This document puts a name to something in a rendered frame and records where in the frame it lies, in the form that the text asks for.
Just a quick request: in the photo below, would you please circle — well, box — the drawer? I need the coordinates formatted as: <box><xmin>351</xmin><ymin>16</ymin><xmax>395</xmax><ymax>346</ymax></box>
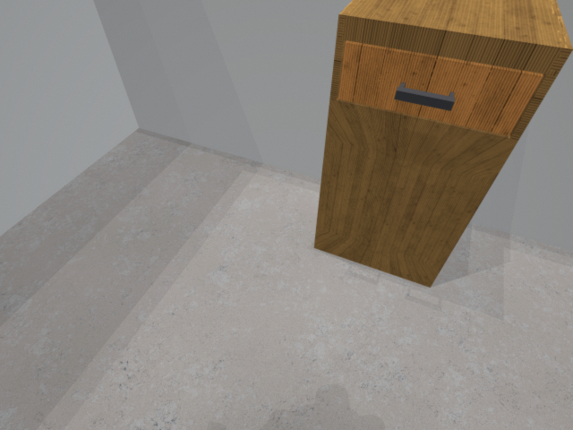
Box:
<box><xmin>338</xmin><ymin>40</ymin><xmax>543</xmax><ymax>136</ymax></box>

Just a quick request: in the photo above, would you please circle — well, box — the cabinet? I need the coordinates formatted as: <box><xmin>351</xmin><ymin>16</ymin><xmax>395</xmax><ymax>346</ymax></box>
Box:
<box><xmin>314</xmin><ymin>0</ymin><xmax>573</xmax><ymax>288</ymax></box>

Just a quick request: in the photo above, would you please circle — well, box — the handle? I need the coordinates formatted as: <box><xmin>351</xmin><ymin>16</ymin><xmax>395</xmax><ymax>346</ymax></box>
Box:
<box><xmin>395</xmin><ymin>82</ymin><xmax>455</xmax><ymax>111</ymax></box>

